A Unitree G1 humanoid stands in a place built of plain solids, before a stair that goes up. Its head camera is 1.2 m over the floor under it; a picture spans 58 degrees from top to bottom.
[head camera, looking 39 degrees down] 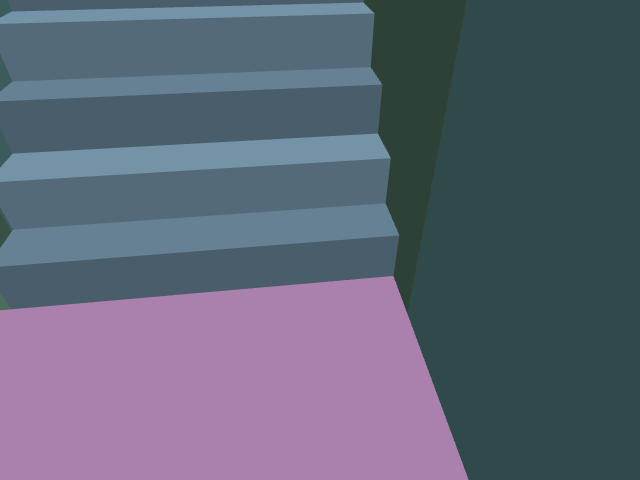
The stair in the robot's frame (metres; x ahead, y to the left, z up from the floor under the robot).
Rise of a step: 0.20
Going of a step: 0.21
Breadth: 1.43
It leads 7 degrees to the left of straight ahead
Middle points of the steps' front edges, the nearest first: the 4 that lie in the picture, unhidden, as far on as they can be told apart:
1.17 0.42 0.21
1.38 0.44 0.41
1.59 0.47 0.62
1.80 0.50 0.82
